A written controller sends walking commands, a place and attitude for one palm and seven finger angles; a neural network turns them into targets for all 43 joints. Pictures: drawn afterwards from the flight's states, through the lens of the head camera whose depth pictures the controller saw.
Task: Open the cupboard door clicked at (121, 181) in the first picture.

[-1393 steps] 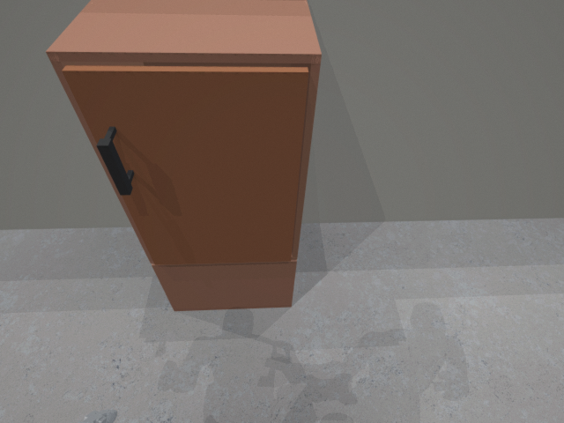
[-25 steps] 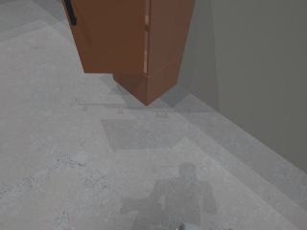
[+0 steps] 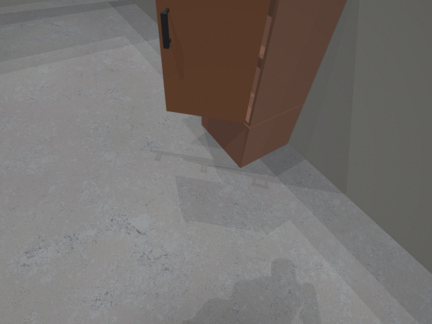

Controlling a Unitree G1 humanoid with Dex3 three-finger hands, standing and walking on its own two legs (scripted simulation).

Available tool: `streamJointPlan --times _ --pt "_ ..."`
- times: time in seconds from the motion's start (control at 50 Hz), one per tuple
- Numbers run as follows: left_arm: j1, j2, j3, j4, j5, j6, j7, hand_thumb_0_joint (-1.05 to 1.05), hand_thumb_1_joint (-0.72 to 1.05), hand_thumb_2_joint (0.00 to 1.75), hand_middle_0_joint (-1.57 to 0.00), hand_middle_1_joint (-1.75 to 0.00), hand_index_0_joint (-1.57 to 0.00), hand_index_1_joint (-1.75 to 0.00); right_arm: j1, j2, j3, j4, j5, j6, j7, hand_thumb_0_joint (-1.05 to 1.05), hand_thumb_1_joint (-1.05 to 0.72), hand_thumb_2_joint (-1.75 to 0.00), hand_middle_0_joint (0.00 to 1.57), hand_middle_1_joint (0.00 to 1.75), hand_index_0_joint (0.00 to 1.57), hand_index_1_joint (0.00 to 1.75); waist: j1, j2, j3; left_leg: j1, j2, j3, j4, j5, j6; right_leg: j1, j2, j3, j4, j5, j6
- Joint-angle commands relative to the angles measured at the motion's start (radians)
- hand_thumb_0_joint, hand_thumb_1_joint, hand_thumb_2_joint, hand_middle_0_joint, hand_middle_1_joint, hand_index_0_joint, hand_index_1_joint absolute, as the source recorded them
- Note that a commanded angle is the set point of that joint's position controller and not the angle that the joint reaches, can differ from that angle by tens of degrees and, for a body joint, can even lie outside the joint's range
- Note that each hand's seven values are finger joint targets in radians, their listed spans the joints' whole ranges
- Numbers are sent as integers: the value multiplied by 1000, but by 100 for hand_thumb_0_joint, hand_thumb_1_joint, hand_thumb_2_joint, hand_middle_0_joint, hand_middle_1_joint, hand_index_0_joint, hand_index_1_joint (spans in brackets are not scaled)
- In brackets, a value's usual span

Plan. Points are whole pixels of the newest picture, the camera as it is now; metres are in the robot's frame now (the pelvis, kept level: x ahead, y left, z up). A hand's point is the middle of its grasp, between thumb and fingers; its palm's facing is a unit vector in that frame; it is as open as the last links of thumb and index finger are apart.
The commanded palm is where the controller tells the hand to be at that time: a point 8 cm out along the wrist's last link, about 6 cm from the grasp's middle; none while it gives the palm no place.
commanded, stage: take the last steps up to it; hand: left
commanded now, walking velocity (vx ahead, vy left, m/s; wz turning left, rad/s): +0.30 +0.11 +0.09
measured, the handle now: (166, 28) +1.05 +0.29 +0.02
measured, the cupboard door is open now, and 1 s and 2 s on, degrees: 48 48 48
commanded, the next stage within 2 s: come to a stop and stand still in 1.20 s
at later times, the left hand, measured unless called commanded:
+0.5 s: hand (143, 255) +0.27 +0.19 -0.16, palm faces +0.00 -0.98 -0.20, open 7.4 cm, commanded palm none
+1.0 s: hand (106, 255) +0.27 +0.29 -0.19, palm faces +0.09 -0.98 -0.17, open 7.3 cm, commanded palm none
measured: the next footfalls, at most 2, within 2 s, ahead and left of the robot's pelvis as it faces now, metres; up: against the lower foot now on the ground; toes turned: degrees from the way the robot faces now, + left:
left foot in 0.02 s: +0.06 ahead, +0.12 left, +0.00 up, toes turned +4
right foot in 0.44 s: +0.23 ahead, -0.09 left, +0.00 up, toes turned -6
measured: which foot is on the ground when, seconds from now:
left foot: up 0.00-0.00, down 0.02-0.46, up 0.48-0.86, down 0.88-1.00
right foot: down 0.00-0.02, up 0.04-0.42, down 0.44-0.88, up 0.90-1.00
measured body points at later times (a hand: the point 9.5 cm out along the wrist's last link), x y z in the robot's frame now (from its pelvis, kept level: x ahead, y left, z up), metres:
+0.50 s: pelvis +0.14 +0.01 -0.01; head +0.16 +0.00 +0.44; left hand +0.27 +0.24 -0.14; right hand +0.06 -0.20 -0.17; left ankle +0.03 +0.11 -0.71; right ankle +0.19 -0.08 -0.74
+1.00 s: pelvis +0.32 +0.10 +0.00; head +0.34 +0.13 +0.44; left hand +0.27 +0.34 -0.17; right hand +0.43 -0.13 -0.13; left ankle +0.36 +0.19 -0.74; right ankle +0.24 -0.03 -0.66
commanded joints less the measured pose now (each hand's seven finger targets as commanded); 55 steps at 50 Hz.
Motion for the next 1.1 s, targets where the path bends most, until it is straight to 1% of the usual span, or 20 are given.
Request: streamJointPlan --times 0.0,0.04,0.08,0.18,0.32,0.38,0.4,0.42,0.44,0.46,0.56,0.74,0.8,0.82,0.84,0.86,0.88,0.9,0.96,1.08 --pt "-125 82 24 -129 -9 -8 -10 0 90 90 -20 -30 -20 -30 285 -238 -51 -2 -18 -44 -32 0 -90 -90 20 30 20 30 -159 448 -78 405 346 -505 -366 -112 214 -528 76 -51 470 -301 -8" --pt "-207 81 18 -150 0 -17 -11 0 90 90 -20 -30 -20 -30 271 -203 -35 -1 -17 -46 -42 0 -90 -90 20 30 20 30 -144 264 -15 288 372 -511 -392 -121 280 -593 11 84 659 -227 -47" --pt "-181 82 19 -104 5 -8 -15 0 90 90 -20 -30 -20 -30 170 -144 -14 -22 -16 -61 -50 0 -90 -90 20 30 20 30 -87 238 25 152 306 -419 -401 -67 243 -530 -16 122 677 -106 -48" --pt "-149 54 2 -81 0 -4 -24 0 90 90 -20 -30 -20 -30 195 -112 0 16 -7 -90 -53 0 -90 -90 20 30 20 30 -51 155 -1 187 230 -232 -395 251 230 -429 8 78 464 24 -33" --pt "-263 46 -5 -124 -2 -10 -21 0 90 90 -20 -30 -20 -30 267 -92 5 82 -12 -90 -49 0 -90 -90 20 30 20 30 -71 161 38 190 228 -191 -362 345 223 -304 63 37 202 47 -42" --pt "-173 62 10 -93 0 -17 -19 0 90 90 -20 -30 -20 -30 257 -76 10 99 -9 -85 -51 0 -90 -90 20 30 20 30 -19 103 23 85 182 -135 -220 327 171 -49 98 20 52 130 -59" --pt "-50 99 25 -57 1 -27 -15 0 90 90 -20 -30 -20 -30 245 -62 13 99 -2 -88 -49 0 -90 -90 20 30 20 30 38 47 -24 -16 122 -94 -53 295 136 156 66 89 3 134 -80" --pt "90 184 47 -16 7 -39 -6 0 90 90 -20 -30 -20 -30 253 -31 14 75 9 -91 -41 0 -90 -90 20 30 20 30 81 -149 -104 -223 15 -5 194 98 82 382 -151 370 -94 74 -167" --pt "177 251 62 5 -5 -37 0 0 90 90 -20 -30 -20 -30 238 -35 11 48 8 -87 -39 0 -90 -90 20 30 20 30 96 -239 -151 -337 -29 -3 481 -249 59 404 -358 634 -255 18 -272" --pt "128 220 58 -12 -15 -32 8 0 90 90 -20 -30 -20 -30 176 -71 -1 38 -1 -83 -35 0 -90 -90 20 30 20 30 84 -89 -55 -392 39 -88 585 -182 58 298 -348 614 -293 -52 -295" --pt "-36 64 15 -39 -12 -62 14 0 90 90 -20 -30 -20 -30 173 23 4 72 -12 -48 -19 0 -90 -90 20 30 20 30 -39 -15 2 -245 113 -71 473 103 7 -34 -174 221 -341 157 -195" --pt "22 129 30 27 2 -67 4 0 90 90 -20 -30 -20 -30 -14 14 -6 -26 -10 -61 12 0 -90 -90 20 30 20 30 -4 -68 28 -177 82 -5 63 162 -3 1 -176 173 -314 108 -197" --pt "9 138 33 34 -1 -53 2 0 90 90 -20 -30 -20 -30 42 -20 -11 -13 -12 -75 7 0 -90 -90 20 30 20 30 -48 -30 12 38 33 43 -76 197 8 -82 -130 128 -211 74 -155" --pt "8 122 30 31 0 -50 -1 0 90 90 -20 -30 -20 -30 121 -62 -20 9 -13 -83 -2 0 -90 -90 20 30 20 30 -87 70 -16 194 30 32 -106 152 20 -170 -85 95 -68 93 -135" --pt "20 83 21 17 -5 -46 -6 0 90 90 -20 -30 -20 -30 251 -144 -40 41 -23 -90 -15 0 -90 -90 20 30 20 30 -139 264 -90 365 182 -170 -168 82 81 -305 12 9 196 19 -93" --pt "15 40 7 -16 -9 -47 -7 0 90 90 -20 -30 -20 -30 374 -229 -56 60 -26 -88 -31 0 -90 -90 20 30 20 30 -168 429 -164 454 388 -475 -305 41 184 -449 121 -34 517 -265 -57" --pt "-47 52 6 -39 -6 -47 -4 0 90 90 -20 -30 -20 -30 374 -233 -52 60 -20 -77 -43 0 -90 -90 20 30 20 30 -172 304 -133 414 434 -521 -338 41 235 -513 89 77 683 -256 -75" --pt "-67 50 8 -33 -3 -49 -2 0 90 90 -20 -30 -20 -30 296 -186 -39 42 -18 -81 -44 0 -90 -90 20 30 20 30 -138 211 -100 316 407 -460 -348 35 235 -525 47 106 751 -184 -84" --pt "-54 26 5 -7 2 -29 -13 0 90 90 -20 -30 -20 -30 168 -89 -3 16 -13 -101 -54 0 -90 -90 20 30 20 30 -65 192 -5 130 321 -260 -378 218 190 -468 -3 127 713 -20 -62" --pt "-83 2 1 -28 -1 -7 -14 0 90 90 -20 -30 -20 -30 195 -66 2 48 -11 -110 -59 0 -90 -90 20 30 20 30 -40 148 -39 172 273 -116 -380 455 204 -397 18 92 456 74 -47"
